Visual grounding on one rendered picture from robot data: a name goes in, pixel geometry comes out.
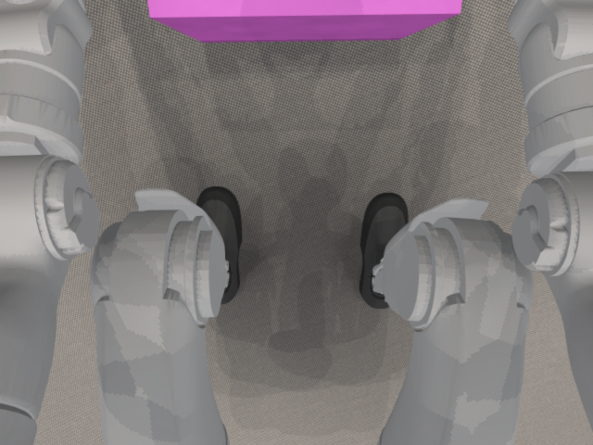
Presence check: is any robot right upper arm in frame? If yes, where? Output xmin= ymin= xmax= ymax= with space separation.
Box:
xmin=511 ymin=172 xmax=593 ymax=432

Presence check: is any robot left foot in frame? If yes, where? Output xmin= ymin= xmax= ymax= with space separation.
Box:
xmin=196 ymin=186 xmax=242 ymax=304

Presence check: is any carton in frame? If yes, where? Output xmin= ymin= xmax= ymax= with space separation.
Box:
xmin=147 ymin=0 xmax=462 ymax=43

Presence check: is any robot left shin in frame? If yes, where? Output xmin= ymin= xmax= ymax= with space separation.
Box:
xmin=90 ymin=188 xmax=229 ymax=306

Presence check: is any left robot forearm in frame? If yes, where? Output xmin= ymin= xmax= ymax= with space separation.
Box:
xmin=0 ymin=0 xmax=93 ymax=166

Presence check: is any robot left upper arm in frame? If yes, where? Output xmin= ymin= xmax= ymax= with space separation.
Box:
xmin=0 ymin=155 xmax=100 ymax=445

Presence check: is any right robot forearm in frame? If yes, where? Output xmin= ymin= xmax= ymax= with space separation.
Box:
xmin=508 ymin=0 xmax=593 ymax=178

